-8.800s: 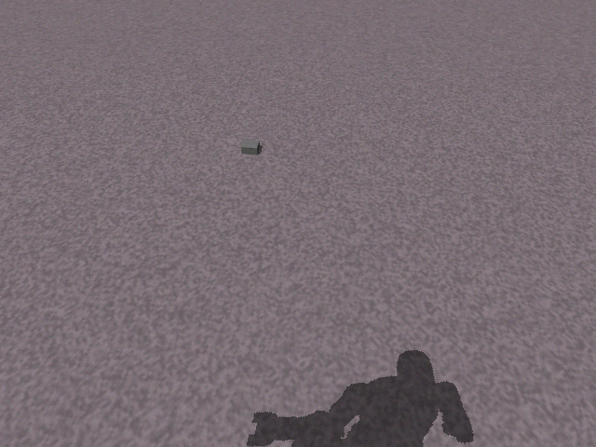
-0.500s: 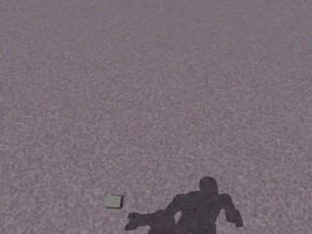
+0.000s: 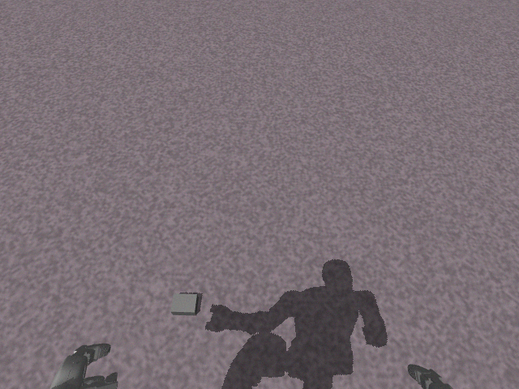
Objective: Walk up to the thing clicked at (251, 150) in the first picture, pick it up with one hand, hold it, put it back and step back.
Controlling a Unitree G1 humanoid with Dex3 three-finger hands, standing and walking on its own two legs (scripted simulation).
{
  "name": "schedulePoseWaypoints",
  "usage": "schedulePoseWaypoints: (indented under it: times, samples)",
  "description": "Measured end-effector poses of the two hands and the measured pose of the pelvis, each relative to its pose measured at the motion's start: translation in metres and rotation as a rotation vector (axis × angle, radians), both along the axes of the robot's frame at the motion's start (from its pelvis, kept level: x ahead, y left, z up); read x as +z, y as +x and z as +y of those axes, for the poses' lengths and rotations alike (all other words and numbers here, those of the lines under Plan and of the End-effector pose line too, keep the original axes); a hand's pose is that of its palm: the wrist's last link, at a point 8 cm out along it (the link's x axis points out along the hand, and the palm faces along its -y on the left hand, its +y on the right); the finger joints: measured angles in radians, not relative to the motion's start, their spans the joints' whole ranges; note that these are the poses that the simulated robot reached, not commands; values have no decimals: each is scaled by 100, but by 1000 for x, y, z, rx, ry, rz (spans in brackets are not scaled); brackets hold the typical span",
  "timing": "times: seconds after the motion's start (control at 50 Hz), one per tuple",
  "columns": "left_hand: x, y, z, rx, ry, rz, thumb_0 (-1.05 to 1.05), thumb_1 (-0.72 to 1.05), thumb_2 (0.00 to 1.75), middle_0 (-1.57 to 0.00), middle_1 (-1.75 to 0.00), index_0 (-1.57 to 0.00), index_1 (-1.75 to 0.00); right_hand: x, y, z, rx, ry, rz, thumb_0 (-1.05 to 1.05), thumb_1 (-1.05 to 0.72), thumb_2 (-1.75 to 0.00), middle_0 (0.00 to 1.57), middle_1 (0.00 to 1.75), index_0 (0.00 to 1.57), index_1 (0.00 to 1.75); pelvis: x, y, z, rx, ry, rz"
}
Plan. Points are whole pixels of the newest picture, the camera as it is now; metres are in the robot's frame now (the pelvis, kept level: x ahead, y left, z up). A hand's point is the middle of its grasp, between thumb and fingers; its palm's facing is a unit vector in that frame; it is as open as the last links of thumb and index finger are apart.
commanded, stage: rise first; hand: left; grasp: from above
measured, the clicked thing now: (185, 304) +0.45 +0.25 -0.75
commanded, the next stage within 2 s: none
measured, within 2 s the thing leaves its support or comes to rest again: neither
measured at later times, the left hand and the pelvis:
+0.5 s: hand out of the picture +0.14 +0.26 -0.21, palm faces -0.13 -0.89 -0.44, open 12.7 cm; pelvis +0.00 +0.00 -0.07, yaw -1 degrees
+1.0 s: hand (126, 373) +0.19 +0.29 -0.34, palm faces -0.41 -0.65 -0.64, open 13.0 cm; pelvis -0.03 +0.00 -0.20, yaw -2 degrees
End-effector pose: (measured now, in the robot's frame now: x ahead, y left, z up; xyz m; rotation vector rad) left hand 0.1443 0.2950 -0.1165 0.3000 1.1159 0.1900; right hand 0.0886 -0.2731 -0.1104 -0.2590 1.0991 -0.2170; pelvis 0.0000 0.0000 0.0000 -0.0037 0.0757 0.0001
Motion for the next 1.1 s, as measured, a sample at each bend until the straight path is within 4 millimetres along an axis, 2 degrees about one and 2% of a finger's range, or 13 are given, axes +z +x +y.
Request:
schedulePoseWaypoints:
  times: [0.1, 0.2, 0.28, 0.38, 0.54, 0.74, 0.88, 1.0, 1.1]
  samples:
    - [-5, 15, 1, -53, 30, -13, 0, 29, 83, -28, -71, -28, -70, -7, -7, 12, -28, 34, -23, 0, -91, -90, 20, 29, 20, 30, -9, -1, 1, -10, -1, 39]
    - [-16, 6, 2, -72, 59, 34, 0, -3, 81, -33, -77, -31, -78, -15, -3, 18, -27, 49, -61, 0, -92, -90, 21, 30, 20, 30, -21, 0, 4, -13, -4, 79]
    - [-29, -1, 7, -74, 83, 41, 0, -20, 80, -35, -78, -33, -80, -25, 9, 18, -5, 35, -104, 1, -93, -90, 21, 30, 20, 30, -36, -1, 5, -13, -6, 118]
    - [-42, -5, 10, -98, 106, 26, 0, -28, 79, -38, -76, -34, -79, -38, 28, 17, 22, 15, -159, 1, -93, -90, 21, 30, 20, 30, -55, -2, 6, -10, -10, 159]
    - [-55, -7, 8, -143, 133, 36, 0, -31, 79, -39, -75, -35, -79, -51, 58, 21, 65, 8, -240, 1, -93, -90, 20, 30, 20, 30, -74, 0, 3, -7, -18, 208]
    - [-80, -3, 12, -219, 187, 35, -1, -34, 80, -37, -79, -34, -81, -77, 75, 23, 110, 6, -280, 1, -94, -90, 21, 30, 20, 30, -104, -2, 1, -6, -26, 284]
    - [-125, 18, 20, -356, 260, 2, -1, -35, 80, -37, -79, -33, -82, -121, 76, 17, 146, 2, -274, 1, -94, -91, 21, 30, 20, 30, -147, -15, 2, -11, -28, 367]
    - [-178, 55, 22, -539, 355, -76, -1, -36, 82, -36, -80, -32, -83, -181, 68, 11, 162, -5, -232, 1, -94, -91, 20, 30, 20, 30, -200, -31, 2, -21, -30, 445]
    - [-220, 87, 24, -661, 450, -132, -1, -37, 83, -34, -80, -31, -83, -238, 51, 7, 156, 1, -166, 1, -95, -91, 20, 30, 20, 30, -245, -46, 3, -35, -34, 493]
